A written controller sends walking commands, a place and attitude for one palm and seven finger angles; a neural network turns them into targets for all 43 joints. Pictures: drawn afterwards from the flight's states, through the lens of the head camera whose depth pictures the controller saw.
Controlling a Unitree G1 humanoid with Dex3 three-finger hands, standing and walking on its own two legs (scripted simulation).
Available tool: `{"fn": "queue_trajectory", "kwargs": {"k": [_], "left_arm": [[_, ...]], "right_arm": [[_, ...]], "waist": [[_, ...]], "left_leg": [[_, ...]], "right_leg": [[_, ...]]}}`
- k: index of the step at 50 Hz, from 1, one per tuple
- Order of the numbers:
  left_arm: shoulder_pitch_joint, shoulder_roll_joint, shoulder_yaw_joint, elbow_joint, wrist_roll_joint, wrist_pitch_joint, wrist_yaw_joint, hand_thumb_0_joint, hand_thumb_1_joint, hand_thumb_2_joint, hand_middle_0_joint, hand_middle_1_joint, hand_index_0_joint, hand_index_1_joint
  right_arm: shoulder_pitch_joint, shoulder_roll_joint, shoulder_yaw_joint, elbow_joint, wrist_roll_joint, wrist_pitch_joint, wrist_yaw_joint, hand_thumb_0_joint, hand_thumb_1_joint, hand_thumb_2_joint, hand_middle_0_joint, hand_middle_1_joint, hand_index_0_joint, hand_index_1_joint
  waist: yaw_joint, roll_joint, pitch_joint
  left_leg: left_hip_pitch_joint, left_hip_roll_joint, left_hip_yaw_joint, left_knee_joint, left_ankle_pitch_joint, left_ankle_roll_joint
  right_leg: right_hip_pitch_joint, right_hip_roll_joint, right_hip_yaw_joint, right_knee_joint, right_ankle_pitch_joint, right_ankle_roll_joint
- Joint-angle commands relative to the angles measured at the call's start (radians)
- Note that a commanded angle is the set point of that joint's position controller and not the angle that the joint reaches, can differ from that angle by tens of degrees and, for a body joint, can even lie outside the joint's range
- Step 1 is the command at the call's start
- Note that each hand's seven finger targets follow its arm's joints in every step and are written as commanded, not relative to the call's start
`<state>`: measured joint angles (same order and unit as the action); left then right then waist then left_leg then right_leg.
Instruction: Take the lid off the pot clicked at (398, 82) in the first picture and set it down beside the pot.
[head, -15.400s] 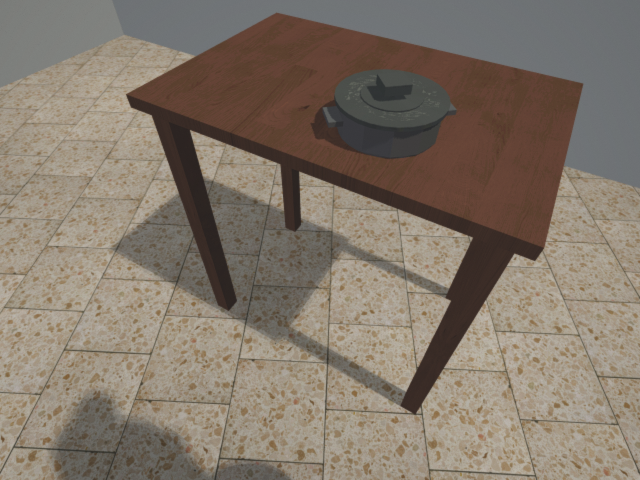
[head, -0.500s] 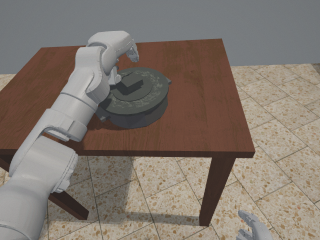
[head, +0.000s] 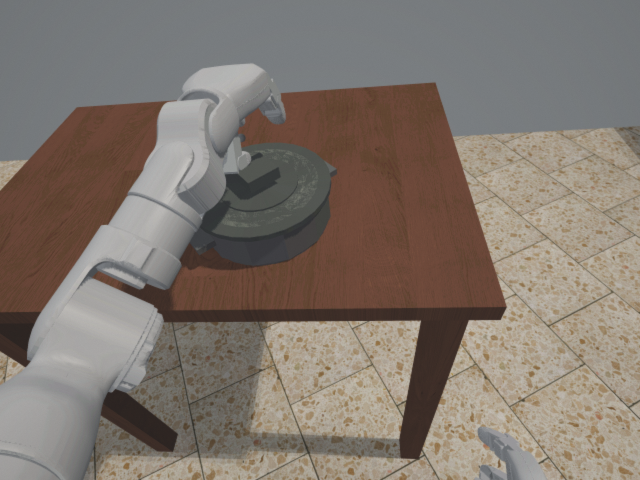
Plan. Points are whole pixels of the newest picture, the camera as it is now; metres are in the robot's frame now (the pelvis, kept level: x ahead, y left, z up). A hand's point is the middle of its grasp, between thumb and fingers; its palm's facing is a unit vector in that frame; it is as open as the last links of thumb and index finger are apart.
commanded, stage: move the open hand above the knob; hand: left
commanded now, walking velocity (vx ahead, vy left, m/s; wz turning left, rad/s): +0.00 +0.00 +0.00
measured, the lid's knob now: (255, 172) +0.48 +0.09 +0.15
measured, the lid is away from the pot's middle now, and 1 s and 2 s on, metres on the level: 0.00 0.00 0.00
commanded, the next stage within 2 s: lower the open fingers around the knob in 0.30 s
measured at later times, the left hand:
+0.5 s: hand (236, 145) +0.44 +0.09 +0.23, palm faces -0.16 -0.02 -0.99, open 10.0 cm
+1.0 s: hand (246, 171) +0.44 +0.09 +0.19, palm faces -0.23 -0.04 -0.97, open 10.0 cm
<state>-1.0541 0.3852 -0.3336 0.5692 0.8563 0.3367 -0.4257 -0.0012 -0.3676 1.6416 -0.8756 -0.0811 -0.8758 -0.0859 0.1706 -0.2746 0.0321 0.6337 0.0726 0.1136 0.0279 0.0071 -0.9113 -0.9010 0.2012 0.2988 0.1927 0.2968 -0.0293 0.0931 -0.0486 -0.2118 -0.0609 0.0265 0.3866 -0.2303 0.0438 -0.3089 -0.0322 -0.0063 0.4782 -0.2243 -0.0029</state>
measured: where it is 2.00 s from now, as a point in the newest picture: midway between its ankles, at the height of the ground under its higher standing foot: outside the picture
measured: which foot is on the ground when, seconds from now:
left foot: down 0.00-1.00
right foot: down 0.00-1.00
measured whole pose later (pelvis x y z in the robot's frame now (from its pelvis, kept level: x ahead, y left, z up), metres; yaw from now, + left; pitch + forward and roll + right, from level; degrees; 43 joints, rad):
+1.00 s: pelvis +0.00 +0.00 +0.00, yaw +0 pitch +2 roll +1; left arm -1.00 0.37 -0.36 0.62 0.83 0.32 -0.42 0.00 -0.37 1.64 -0.87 -0.08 -0.87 -0.09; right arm 0.17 -0.28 0.03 0.64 0.08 0.12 0.02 0.01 -0.91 -0.90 0.20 0.30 0.19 0.30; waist -0.04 0.09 -0.03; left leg -0.21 -0.05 0.02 0.39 -0.23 0.04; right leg -0.30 -0.03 -0.01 0.47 -0.22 -0.01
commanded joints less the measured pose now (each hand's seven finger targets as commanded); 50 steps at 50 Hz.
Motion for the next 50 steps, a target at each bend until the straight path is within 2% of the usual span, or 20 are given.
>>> {"fn": "queue_trajectory", "kwargs": {"k": [1, 5, 6, 9, 10, 12, 14, 19, 20, 21, 25, 27, 30, 32, 35, 36, 39, 41, 44, 50], "left_arm": [[-0.533, 0.182, 0.086, -0.22, 0.017, 0.004, 0.033, 0.0, -0.372, 1.647, -0.868, -0.081, -0.868, -0.081], [-0.575, 0.159, 0.059, -0.229, -0.01, 0.0, 0.035, 0.0, -0.372, 1.647, -0.868, -0.081, -0.868, -0.081], [-0.606, 0.216, 0.096, -0.232, 0.019, 0.002, 0.038, 0.0, -0.372, 1.647, -0.868, -0.081, -0.868, -0.081], [-0.586, 0.161, 0.055, -0.199, 0.019, 0.007, 0.036, 0.0, -0.372, 1.647, -0.868, -0.081, -0.868, -0.081], [-0.541, 0.14, 0.056, -0.195, -0.011, 0.003, 0.04, 0.0, -0.372, 1.647, -0.868, -0.081, -0.868, -0.081], [-0.522, 0.194, 0.096, -0.111, 0.015, 0.021, 0.038, 0.0, -0.372, 1.647, -0.868, -0.081, -0.868, -0.081], [-0.575, 0.17, 0.065, -0.104, 0.019, 0.019, 0.035, 0.0, -0.372, 1.647, -0.868, -0.081, -0.868, -0.081], [-0.633, 0.161, 0.047, -0.158, 0.029, -0.002, 0.032, 0.0, -0.372, 1.647, -0.868, -0.081, -0.868, -0.081], [-0.59, 0.156, 0.061, -0.15, -0.001, -0.007, 0.035, 0.0, -0.372, 1.647, -0.868, -0.081, -0.868, -0.081], [-0.57, 0.225, 0.116, -0.082, 0.024, 0.003, 0.03, 0.0, -0.372, 1.647, -0.868, -0.081, -0.868, -0.081], [-0.508, 0.115, 0.044, -0.067, -0.014, -0.004, 0.016, 0.0, -0.372, 1.647, -0.868, -0.081, -0.868, -0.081], [-0.56, 0.213, 0.109, -0.101, 0.015, -0.009, 0.018, 0.0, -0.372, 1.647, -0.868, -0.081, -0.868, -0.081], [-0.553, 0.166, 0.075, -0.099, -0.011, -0.022, 0.019, 0.0, -0.372, 1.647, -0.868, -0.081, -0.868, -0.081], [-0.574, 0.222, 0.116, -0.098, 0.012, -0.021, 0.022, 0.0, -0.372, 1.647, -0.868, -0.081, -0.868, -0.081], [-0.499, 0.163, 0.09, -0.127, -0.02, -0.029, 0.024, 0.0, -0.372, 1.647, -0.868, -0.081, -0.868, -0.081], [-0.504, 0.229, 0.133, -0.088, 0.011, -0.023, 0.027, 0.0, -0.372, 1.647, -0.868, -0.081, -0.868, -0.081], [-0.535, 0.176, 0.083, -0.111, 0.006, -0.027, 0.028, 0.0, -0.372, 1.647, -0.868, -0.081, -0.868, -0.081], [-0.532, 0.213, 0.112, -0.158, 0.008, -0.033, 0.037, 0.0, -0.372, 1.647, -0.868, -0.081, -0.868, -0.081], [-0.485, 0.23, 0.135, -0.085, 0.01, -0.021, 0.042, 0.0, -0.372, 1.647, -0.868, -0.081, -0.868, -0.081], [-0.407, 0.12, 0.058, -0.118, -0.02, -0.019, 0.039, 0.0, -0.372, 1.647, -0.868, -0.081, -0.868, -0.081]], "right_arm": [[-0.152, -0.079, -0.034, -0.161, 0.011, -0.038, 0.002, 0.0, -0.9, -0.9, 0.2, 0.3, 0.2, 0.3], [-0.164, -0.087, -0.033, -0.16, 0.015, -0.034, -0.006, 0.0, -0.9, -0.9, 0.2, 0.3, 0.2, 0.3], [-0.165, -0.076, -0.026, -0.152, 0.01, -0.038, -0.008, 0.0, -0.9, -0.9, 0.2, 0.3, 0.2, 0.3], [-0.168, -0.072, -0.024, -0.147, 0.01, -0.037, -0.006, 0.0, -0.9, -0.9, 0.2, 0.3, 0.2, 0.3], [-0.167, -0.083, -0.03, -0.153, 0.013, -0.031, -0.002, 0.0, -0.9, -0.9, 0.2, 0.3, 0.2, 0.3], [-0.169, -0.083, -0.018, -0.14, 0.007, -0.019, -0.011, 0.0, -0.9, -0.9, 0.2, 0.3, 0.2, 0.3], [-0.173, -0.08, -0.014, -0.14, 0.011, -0.018, -0.016, 0.0, -0.9, -0.9, 0.2, 0.3, 0.2, 0.3], [-0.169, -0.071, -0.017, -0.155, 0.007, -0.033, -0.018, 0.0, -0.9, -0.9, 0.2, 0.3, 0.2, 0.3], [-0.16, -0.081, -0.025, -0.16, 0.007, -0.032, -0.017, 0.0, -0.9, -0.9, 0.2, 0.3, 0.2, 0.3], [-0.152, -0.082, -0.019, -0.144, 0.002, -0.029, -0.021, 0.0, -0.9, -0.9, 0.2, 0.3, 0.2, 0.3], [-0.137, -0.093, -0.028, -0.154, 0.009, -0.022, -0.021, 0.0, -0.9, -0.9, 0.2, 0.3, 0.2, 0.3], [-0.132, -0.089, -0.022, -0.152, 0.001, -0.028, -0.024, 0.0, -0.9, -0.9, 0.2, 0.3, 0.2, 0.3], [-0.119, -0.096, -0.032, -0.151, 0.006, -0.032, -0.024, 0.0, -0.9, -0.9, 0.2, 0.3, 0.2, 0.3], [-0.109, -0.092, -0.028, -0.141, 0.001, -0.038, -0.027, 0.0, -0.9, -0.9, 0.2, 0.3, 0.2, 0.3], [-0.108, -0.096, -0.043, -0.153, 0.003, -0.044, -0.017, 0.0, -0.9, -0.9, 0.2, 0.3, 0.2, 0.3], [-0.102, -0.094, -0.034, -0.138, 0.0, -0.042, -0.019, 0.0, -0.9, -0.9, 0.2, 0.3, 0.2, 0.3], [-0.105, -0.091, -0.036, -0.142, 0.004, -0.044, -0.021, 0.0, -0.9, -0.9, 0.2, 0.3, 0.2, 0.3], [-0.111, -0.088, -0.037, -0.148, 0.0, -0.049, -0.014, 0.0, -0.9, -0.9, 0.2, 0.3, 0.2, 0.3], [-0.099, -0.097, -0.035, -0.135, 0.002, -0.038, -0.018, 0.0, -0.9, -0.9, 0.2, 0.3, 0.2, 0.3], [-0.117, -0.098, -0.044, -0.15, 0.008, -0.027, -0.007, 0.0, -0.9, -0.9, 0.2, 0.3, 0.2, 0.3]], "waist": [[0.009, -0.151, -0.38], [-0.006, -0.135, -0.358], [0.004, -0.134, -0.39], [0.002, -0.133, -0.371], [0.0, -0.128, -0.363], [0.007, -0.189, -0.32], [-0.001, -0.173, -0.284], [-0.002, -0.124, -0.379], [-0.004, -0.137, -0.385], [0.003, -0.181, -0.366], [-0.008, -0.168, -0.321], [0.004, -0.171, -0.363], [-0.009, -0.158, -0.353], [0.001, -0.184, -0.361], [0.002, -0.155, -0.389], [0.008, -0.186, -0.375], [0.0, -0.171, -0.356], [0.008, -0.143, -0.405], [0.01, -0.183, -0.349], [-0.006, -0.161, -0.341]], "left_leg": [[0.078, 0.007, -0.017, -0.005, 0.31, 0.017], [0.077, 0.003, -0.027, -0.004, 0.262, 0.017], [0.083, 0.004, -0.028, -0.009, 0.259, 0.013], [0.082, 0.003, -0.032, -0.006, 0.271, 0.009], [0.081, 0.004, -0.035, 0.0, 0.282, 0.01], [0.026, 0.006, -0.021, -0.02, 0.215, 0.008], [0.013, 0.005, -0.019, -0.032, 0.157, 0.007], [0.064, 0.0, -0.029, -0.016, 0.224, 0.01], [0.062, 0.001, -0.036, -0.008, 0.237, 0.013], [0.033, 0.004, -0.026, -0.018, 0.203, 0.011], [0.029, 0.001, -0.022, -0.019, 0.196, 0.015], [0.027, -0.002, -0.023, -0.025, 0.206, 0.018], [0.032, -0.001, -0.025, -0.022, 0.212, 0.021], [0.027, -0.001, -0.023, -0.031, 0.211, 0.023], [0.055, -0.003, -0.027, -0.017, 0.266, 0.027], [0.037, 0.002, -0.023, -0.026, 0.243, 0.022], [0.038, -0.002, -0.016, -0.03, 0.223, 0.025], [0.059, -0.003, -0.025, -0.02, 0.259, 0.024], [0.023, 0.002, -0.015, -0.03, 0.237, 0.023], [0.055, 0.002, -0.021, -0.011, 0.27, 0.024]], "right_leg": [[0.204, 0.017, -0.02, -0.01, 0.324, -0.037], [0.182, 0.016, -0.023, -0.019, 0.281, -0.042], [0.195, 0.018, -0.02, -0.009, 0.274, -0.042], [0.183, 0.02, -0.026, -0.007, 0.278, -0.045], [0.182, 0.018, -0.027, -0.014, 0.288, -0.048], [0.189, 0.015, -0.026, -0.021, 0.255, -0.04], [0.164, 0.012, -0.025, -0.031, 0.197, -0.038], [0.201, 0.015, -0.018, -0.013, 0.251, -0.044], [0.21, 0.015, -0.02, -0.019, 0.267, -0.045], [0.214, 0.014, -0.014, -0.02, 0.252, -0.039], [0.188, 0.014, -0.022, -0.032, 0.25, -0.039], [0.231, 0.014, -0.014, -0.023, 0.268, -0.038], [0.221, 0.014, -0.016, -0.03, 0.274, -0.038], [0.24, 0.016, -0.011, -0.025, 0.282, -0.035], [0.253, 0.017, -0.013, -0.026, 0.328, -0.039], [0.25, 0.018, -0.012, -0.023, 0.309, -0.035], [0.232, 0.017, -0.01, -0.026, 0.294, -0.033], [0.26, 0.017, -0.008, -0.017, 0.325, -0.038], [0.246, 0.018, -0.011, -0.024, 0.313, -0.034], [0.212, 0.022, -0.024, -0.029, 0.33, -0.039]]}}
